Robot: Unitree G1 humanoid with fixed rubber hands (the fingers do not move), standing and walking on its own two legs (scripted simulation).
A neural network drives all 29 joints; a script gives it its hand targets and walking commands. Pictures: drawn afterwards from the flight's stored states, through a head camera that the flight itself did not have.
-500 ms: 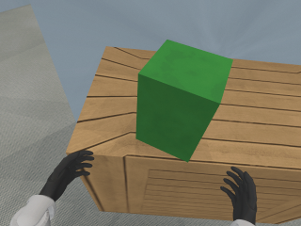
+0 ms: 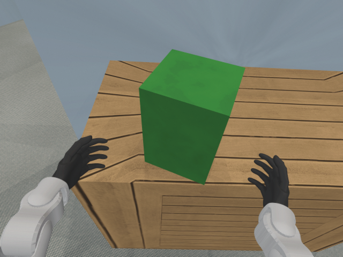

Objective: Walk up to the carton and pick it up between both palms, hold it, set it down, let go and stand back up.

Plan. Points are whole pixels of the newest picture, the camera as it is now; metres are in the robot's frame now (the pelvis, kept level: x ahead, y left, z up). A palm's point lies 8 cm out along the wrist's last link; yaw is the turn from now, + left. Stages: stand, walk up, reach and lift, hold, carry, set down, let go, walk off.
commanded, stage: reach and lift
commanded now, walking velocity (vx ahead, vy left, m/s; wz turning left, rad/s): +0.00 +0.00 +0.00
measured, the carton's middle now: (188, 120) +0.41 -0.02 +0.10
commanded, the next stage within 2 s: none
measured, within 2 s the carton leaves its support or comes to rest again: neither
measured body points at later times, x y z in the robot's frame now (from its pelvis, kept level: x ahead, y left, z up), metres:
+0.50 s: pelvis -0.01 +0.01 +0.00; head -0.01 +0.03 +0.45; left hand +0.32 +0.21 +0.15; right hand +0.28 -0.18 +0.14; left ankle +0.00 +0.14 -0.75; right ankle -0.02 -0.16 -0.75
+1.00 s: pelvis -0.04 +0.02 +0.00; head -0.04 +0.04 +0.45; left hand +0.39 +0.19 +0.20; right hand +0.33 -0.17 +0.19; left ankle +0.00 +0.14 -0.75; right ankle -0.02 -0.16 -0.75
